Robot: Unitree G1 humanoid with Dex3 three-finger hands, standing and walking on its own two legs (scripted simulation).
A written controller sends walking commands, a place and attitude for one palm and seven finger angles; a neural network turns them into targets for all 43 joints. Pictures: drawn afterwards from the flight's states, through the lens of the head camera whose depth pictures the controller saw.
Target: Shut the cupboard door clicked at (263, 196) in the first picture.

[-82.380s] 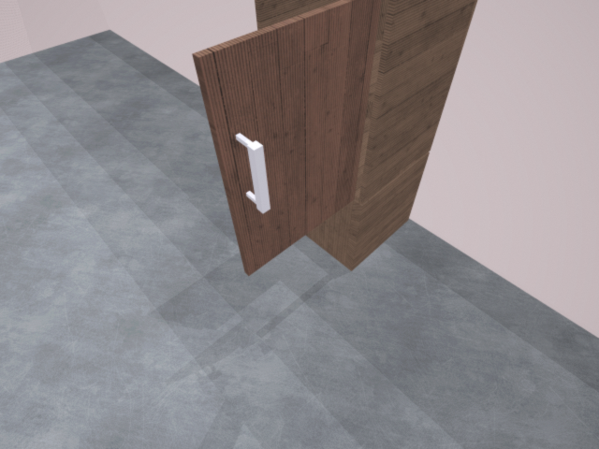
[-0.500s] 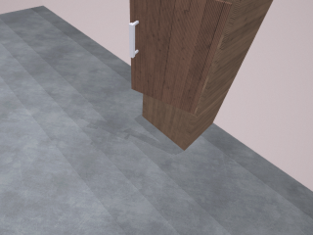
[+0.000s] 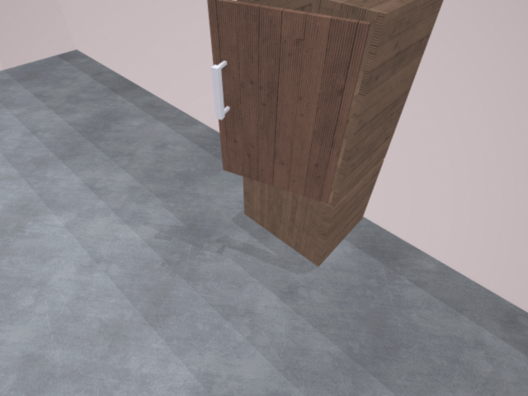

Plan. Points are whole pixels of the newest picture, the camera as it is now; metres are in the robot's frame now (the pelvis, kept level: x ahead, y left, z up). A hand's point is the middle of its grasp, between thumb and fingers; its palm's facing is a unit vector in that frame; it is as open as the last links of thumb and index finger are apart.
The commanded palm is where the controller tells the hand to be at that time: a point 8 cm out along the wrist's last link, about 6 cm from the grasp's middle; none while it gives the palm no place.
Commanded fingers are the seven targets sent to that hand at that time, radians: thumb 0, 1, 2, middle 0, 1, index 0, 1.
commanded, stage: let the arm hang, fingers relaxed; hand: left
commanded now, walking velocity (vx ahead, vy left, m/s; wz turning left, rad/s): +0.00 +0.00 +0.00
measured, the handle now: (221, 90) +0.94 +0.18 +0.01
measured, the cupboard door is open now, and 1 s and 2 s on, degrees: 18 18 18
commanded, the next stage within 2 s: look to check the result in 0.16 s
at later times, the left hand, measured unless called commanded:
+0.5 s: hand out of the picture -0.02 +0.17 -0.18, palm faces +0.03 -0.98 -0.18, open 7.3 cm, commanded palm none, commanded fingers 0.00 0.90 0.90 -0.20 -0.30 -0.20 -0.30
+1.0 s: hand out of the picture +0.02 +0.17 -0.18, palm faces +0.06 -0.98 -0.19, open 7.3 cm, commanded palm none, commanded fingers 0.00 0.90 0.90 -0.20 -0.30 -0.20 -0.30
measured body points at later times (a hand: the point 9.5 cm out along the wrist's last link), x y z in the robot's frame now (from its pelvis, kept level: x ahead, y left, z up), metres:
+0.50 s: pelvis +0.01 -0.01 +0.00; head +0.01 +0.00 +0.45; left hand -0.02 +0.22 -0.16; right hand -0.02 -0.22 -0.16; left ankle +0.06 +0.09 -0.74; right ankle +0.00 -0.12 -0.74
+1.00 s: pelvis +0.02 -0.01 +0.00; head +0.03 +0.00 +0.45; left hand +0.02 +0.22 -0.16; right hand +0.03 -0.23 -0.16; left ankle +0.06 +0.09 -0.74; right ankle +0.00 -0.12 -0.74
